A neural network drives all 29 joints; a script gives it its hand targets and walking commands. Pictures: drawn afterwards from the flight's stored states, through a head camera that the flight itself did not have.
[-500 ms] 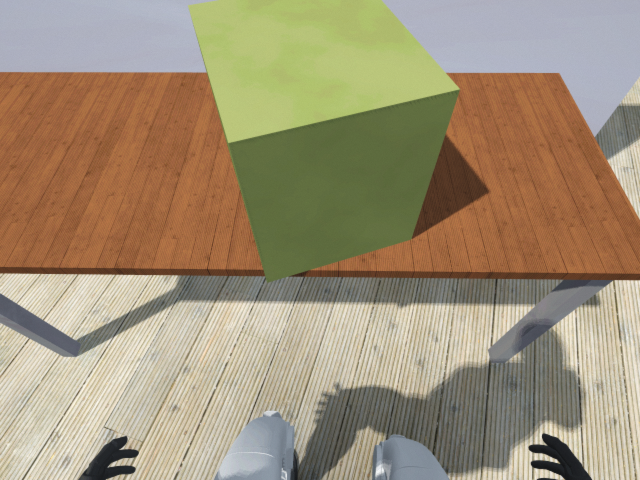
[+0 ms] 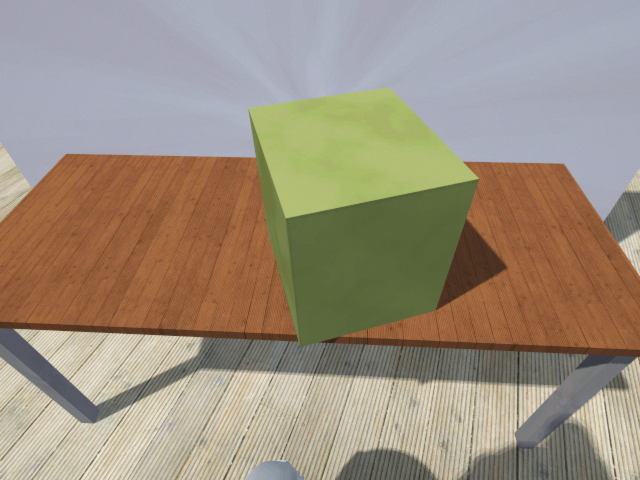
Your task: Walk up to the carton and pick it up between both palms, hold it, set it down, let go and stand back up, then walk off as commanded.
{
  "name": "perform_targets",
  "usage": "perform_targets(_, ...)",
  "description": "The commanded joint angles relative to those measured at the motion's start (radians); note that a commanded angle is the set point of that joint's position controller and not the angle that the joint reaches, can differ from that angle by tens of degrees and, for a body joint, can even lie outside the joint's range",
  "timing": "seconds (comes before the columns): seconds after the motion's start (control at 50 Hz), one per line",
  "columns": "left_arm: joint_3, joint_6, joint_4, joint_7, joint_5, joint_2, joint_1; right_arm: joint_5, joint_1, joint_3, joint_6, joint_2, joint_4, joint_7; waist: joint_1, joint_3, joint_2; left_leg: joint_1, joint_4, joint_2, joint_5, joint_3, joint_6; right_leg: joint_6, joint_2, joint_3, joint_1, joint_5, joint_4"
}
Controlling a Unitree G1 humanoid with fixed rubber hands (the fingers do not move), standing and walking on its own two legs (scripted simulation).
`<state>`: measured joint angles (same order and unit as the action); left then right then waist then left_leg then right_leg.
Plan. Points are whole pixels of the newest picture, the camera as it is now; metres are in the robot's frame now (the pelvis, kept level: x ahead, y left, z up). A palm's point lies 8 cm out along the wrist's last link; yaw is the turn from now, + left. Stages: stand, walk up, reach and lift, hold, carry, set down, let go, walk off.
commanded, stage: walk up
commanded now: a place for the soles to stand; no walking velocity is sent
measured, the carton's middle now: (345, 213) +0.55 +0.00 +0.02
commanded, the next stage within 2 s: none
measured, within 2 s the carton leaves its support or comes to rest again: neither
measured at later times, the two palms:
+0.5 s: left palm out of the picture +0.14 +0.33 -0.13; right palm out of the picture +0.09 -0.29 -0.15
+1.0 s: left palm (124, 469) +0.17 +0.30 -0.13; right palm out of the picture +0.08 -0.32 -0.12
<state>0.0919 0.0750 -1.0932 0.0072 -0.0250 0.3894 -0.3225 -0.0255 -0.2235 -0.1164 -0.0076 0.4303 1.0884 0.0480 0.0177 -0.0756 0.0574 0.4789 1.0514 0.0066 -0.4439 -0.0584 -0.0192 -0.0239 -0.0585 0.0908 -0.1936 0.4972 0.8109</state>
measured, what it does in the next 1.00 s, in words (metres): steps on the spot: left foot, then right foot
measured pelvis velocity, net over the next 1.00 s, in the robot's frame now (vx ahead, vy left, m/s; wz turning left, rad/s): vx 0.04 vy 0.01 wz -0.05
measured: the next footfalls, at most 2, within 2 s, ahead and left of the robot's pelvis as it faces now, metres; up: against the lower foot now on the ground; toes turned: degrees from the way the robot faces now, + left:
left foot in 0.06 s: +0.11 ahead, +0.16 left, +0.00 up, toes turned +0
right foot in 0.36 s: +0.14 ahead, -0.08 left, +0.00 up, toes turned +5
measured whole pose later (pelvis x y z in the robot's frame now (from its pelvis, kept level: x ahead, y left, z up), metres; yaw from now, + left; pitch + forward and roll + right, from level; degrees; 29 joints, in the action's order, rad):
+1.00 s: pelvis +0.04 +0.01 -0.02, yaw -3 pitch -5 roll +2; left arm 0.07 -0.03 -1.01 -0.02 -0.03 0.37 -0.03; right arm -0.02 -0.15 -0.06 0.07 0.38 1.07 -0.04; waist -0.01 -0.17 -0.06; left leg 0.38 0.95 0.01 -0.49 0.01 0.03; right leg 0.05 -0.01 0.04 -0.49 0.43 0.99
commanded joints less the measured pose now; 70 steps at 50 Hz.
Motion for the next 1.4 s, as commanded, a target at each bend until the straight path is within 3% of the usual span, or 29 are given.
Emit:
perform_targets(0.0, 0.051, 0.027, 0.17, 0.007, 0.001, 0.322, 0.282, 0.016, -0.012, -0.049, 0.068, 0.208, -0.105, -0.008, -0.122, -0.118, -0.252, -0.178, -0.342, 0.056, 0.104, 0.077, -0.026, 0.188, -0.226, -0.23, -0.304, -0.149, -0.321)
perform_targets(0.02, 0.031, 0.018, 0.171, 0.005, 0.0, 0.266, 0.286, 0.011, -0.12, -0.068, 0.073, 0.226, -0.065, -0.022, -0.173, -0.046, -0.165, -0.401, -0.376, -0.001, 0.129, 0.095, -0.03, 0.146, -0.159, -0.128, -0.407, -0.303, -0.105)
perform_targets(0.04, 0.006, 0.009, 0.169, 0.004, 0.007, 0.19, 0.249, 0.002, -0.209, -0.083, 0.08, 0.28, -0.044, -0.042, -0.214, -0.041, 0.101, -0.449, -0.547, 0.046, -0.01, -0.086, -0.043, 0.105, -0.044, -0.038, -0.499, -0.345, 0.264)
perform_targets(0.06, -0.004, 0.002, 0.174, 0.009, 0.022, 0.142, 0.166, -0.001, -0.203, -0.077, 0.087, 0.349, -0.064, -0.055, -0.152, -0.032, 0.277, -0.397, -0.778, 0.284, -0.109, -0.576, -0.121, 0.051, 0.106, -0.047, -0.604, 0.074, 0.465)
perform_targets(0.08, 0.023, -0.016, 0.157, 0.018, 0.019, 0.258, 0.159, 0.014, -0.112, -0.077, 0.082, 0.382, -0.099, -0.05, -0.131, 0.0, 0.103, -0.308, -0.884, 0.408, -0.333, -0.843, -0.242, 0.063, 0.085, -0.167, -0.57, 0.125, 0.492)
perform_targets(0.1, 0.025, -0.023, 0.143, 0.019, 0.017, 0.289, 0.181, 0.018, -0.041, -0.075, 0.081, 0.39, -0.115, -0.052, -0.111, -0.054, 0.053, -0.226, -0.884, 0.441, -0.371, -0.866, -0.285, 0.071, 0.035, -0.202, -0.561, 0.108, 0.513)
perform_targets(0.18, 0.028, -0.036, 0.063, 0.011, 0.023, 0.262, 0.027, 0.007, 0.054, -0.036, 0.089, 0.293, -0.137, -0.076, -0.02, -0.004, 0.017, -0.125, -0.687, 0.345, -0.105, -0.461, -0.222, 0.065, -0.033, -0.213, -0.401, -0.013, 0.383)
perform_targets(0.34, 0.077, -0.071, 0.119, -0.022, -0.02, 0.278, 0.074, 0.009, 0.164, -0.016, 0.071, 0.284, -0.161, -0.097, 0.02, 0.107, 0.085, 0.122, -0.491, 0.316, 0.04, -0.265, -0.164, 0.089, -0.011, -0.15, -0.044, -0.125, 0.033)
perform_targets(0.36, 0.086, -0.069, 0.121, -0.023, -0.023, 0.286, 0.065, 0.012, 0.169, -0.009, 0.065, 0.252, -0.16, -0.097, 0.04, 0.133, 0.018, 0.205, -0.397, 0.263, -0.026, -0.191, -0.117, 0.109, -0.019, -0.21, 0.044, -0.071, -0.049)
perform_targets(0.4, 0.094, -0.064, 0.177, -0.024, -0.024, 0.355, 0.16, 0.025, 0.177, 0.003, 0.053, 0.204, -0.153, -0.111, 0.058, 0.087, -0.339, 0.198, 0.041, -0.002, -0.167, 0.089, -0.03, 0.223, -0.251, -0.679, -0.144, 0.334, -0.506)
perform_targets(0.44, 0.081, -0.066, 0.226, -0.016, -0.01, 0.332, 0.288, 0.028, 0.096, -0.007, 0.052, 0.25, -0.104, -0.112, 0.015, 0.069, -0.183, 0.067, 0.122, 0.034, -0.132, 0.02, -0.018, 0.287, -0.288, -0.686, -0.253, 0.25, -0.476)
perform_targets(0.56, 0.046, -0.073, 0.244, -0.004, -0.003, 0.261, 0.337, 0.022, -0.047, 0.003, 0.09, 0.213, -0.058, -0.106, -0.051, 0.162, -0.217, -0.187, -0.262, 0.047, -0.007, 0.052, -0.045, 0.214, -0.179, -0.422, -0.268, -0.178, -0.179)
perform_targets(0.58, 0.031, -0.078, 0.239, -0.003, 0.001, 0.207, 0.328, 0.01, -0.077, 0.0, 0.104, 0.224, -0.048, -0.109, -0.069, 0.185, -0.105, -0.293, -0.441, 0.112, 0.027, -0.098, -0.064, 0.143, -0.115, -0.311, -0.345, -0.214, -0.013)
perform_targets(0.6, 0.021, -0.082, 0.235, -0.002, 0.003, 0.174, 0.319, -0.003, -0.057, -0.012, 0.114, 0.298, -0.064, -0.111, -0.07, 0.178, 0.074, -0.319, -0.554, 0.276, 0.037, -0.454, -0.128, 0.073, 0.004, -0.176, -0.481, -0.156, 0.189)
perform_targets(0.64, 0.043, -0.082, 0.228, 0.008, -0.006, 0.26, 0.371, -0.006, 0.051, -0.03, 0.103, 0.381, -0.1, -0.117, -0.063, 0.123, 0.077, -0.197, -0.585, 0.445, 0.171, -0.689, -0.313, 0.053, 0.009, -0.189, -0.452, 0.193, 0.251)
perform_targets(0.7, 0.048, -0.056, 0.158, -0.008, 0.019, 0.231, 0.281, 0.013, 0.107, 0.003, 0.107, 0.282, -0.112, -0.122, 0.011, 0.185, -0.003, -0.189, -0.328, 0.266, 0.632, -0.274, -0.186, 0.075, -0.014, -0.139, -0.218, -0.271, 0.019)
perform_targets(0.76, 0.067, -0.038, 0.154, -0.005, 0.002, 0.291, 0.226, 0.036, 0.088, 0.021, 0.093, 0.192, -0.111, -0.118, 0.032, 0.272, -0.14, 0.031, -0.019, 0.025, 0.267, 0.052, -0.022, 0.215, -0.185, -0.497, 0.055, -0.366, -0.249)
perform_targets(0.8, 0.051, -0.052, 0.166, -0.01, 0.005, 0.282, 0.266, 0.034, 0.065, 0.01, 0.077, 0.223, -0.082, -0.117, -0.001, 0.199, -0.091, -0.036, -0.032, 0.014, -0.181, 0.048, -0.039, 0.29, -0.276, -0.611, -0.082, -0.171, -0.332)
perform_targets(0.88, 0.042, -0.066, 0.19, -0.009, -0.003, 0.258, 0.364, 0.02, -0.028, 0.004, 0.09, 0.217, -0.046, -0.108, -0.06, 0.105, -0.118, -0.162, -0.223, 0.047, -0.025, 0.034, -0.07, 0.209, -0.2, -0.451, -0.3, -0.034, -0.28)
perform_targets(0.94, 0.033, -0.08, 0.193, -0.015, -0.01, 0.214, 0.402, -0.003, 0.009, -0.006, 0.101, 0.321, -0.061, -0.107, -0.067, 0.051, 0.122, -0.139, -0.635, 0.318, -0.181, -0.526, -0.221, 0.073, 0.052, -0.13, -0.409, 0.057, 0.109)
perform_targets(0.96, 0.041, -0.076, 0.187, -0.015, -0.012, 0.234, 0.401, -0.009, 0.083, -0.009, 0.103, 0.348, -0.083, -0.111, -0.045, 0.031, 0.099, -0.099, -0.627, 0.377, -0.029, -0.586, -0.271, 0.062, 0.032, -0.154, -0.374, 0.078, 0.134)
perform_targets(1.02, 0.055, -0.048, 0.134, -0.022, 0.007, 0.246, 0.293, 0.01, 0.137, 0.023, 0.106, 0.251, -0.111, -0.117, 0.035, 0.132, -0.071, -0.023, -0.314, 0.186, 0.405, -0.213, -0.132, 0.087, -0.051, -0.232, -0.068, -0.331, -0.127)
perform_targets(1.06, 0.063, -0.037, 0.135, -0.02, 0.006, 0.276, 0.258, 0.028, 0.101, 0.031, 0.09, 0.195, -0.101, -0.119, 0.032, 0.169, -0.203, 0.082, -0.082, 0.017, 0.089, 0.05, -0.028, 0.181, -0.219, -0.547, 0.037, -0.275, -0.346)
perform_targets(1.1, 0.057, -0.046, 0.14, -0.019, 0.001, 0.279, 0.277, 0.031, 0.085, 0.017, 0.076, 0.232, -0.075, -0.121, 0.01, 0.121, -0.148, 0.044, -0.051, 0.025, -0.187, -0.001, -0.038, 0.229, -0.282, -0.635, -0.045, -0.11, -0.435)
perform_targets(1.2, 0.042, -0.063, 0.18, -0.02, -0.005, 0.234, 0.386, 0.014, -0.054, 0.007, 0.092, 0.224, -0.019, -0.107, -0.073, 0.106, -0.166, -0.203, -0.323, 0.058, 0.04, 0.039, -0.063, 0.159, -0.177, -0.383, -0.269, -0.027, -0.326)
perform_targets(1.26, 0.034, -0.08, 0.181, -0.025, -0.009, 0.206, 0.392, -0.01, 0.025, -0.008, 0.095, 0.326, -0.056, -0.109, -0.062, 0.053, 0.092, -0.146, -0.682, 0.319, -0.297, -0.516, -0.22, 0.054, 0.05, -0.128, -0.381, 0.089, 0.064)
perform_targets(1.28, 0.043, -0.076, 0.169, -0.026, -0.012, 0.225, 0.378, -0.014, 0.101, -0.009, 0.095, 0.34, -0.077, -0.112, -0.038, 0.03, 0.07, -0.083, -0.676, 0.372, -0.167, -0.556, -0.271, 0.047, 0.032, -0.153, -0.318, 0.053, 0.11)
perform_targets(1.34, 0.055, -0.044, 0.114, -0.024, 0.002, 0.241, 0.254, 0.01, 0.154, 0.024, 0.095, 0.231, -0.109, -0.114, 0.045, 0.143, -0.1, -0.035, -0.315, 0.176, 0.385, -0.18, -0.126, 0.064, -0.065, -0.258, -0.04, -0.325, -0.2)
perform_targets(1.38, 0.044, -0.008, 0.093, -0.006, 0.018, 0.275, 0.231, 0.035, 0.148, 0.038, 0.057, 0.171, -0.101, -0.099, 0.023, 0.159, -0.151, 0.091, -0.116, -0.003, -0.057, -0.02, -0.019, 0.128, -0.293, -0.636, 0.084, -0.406, -0.413)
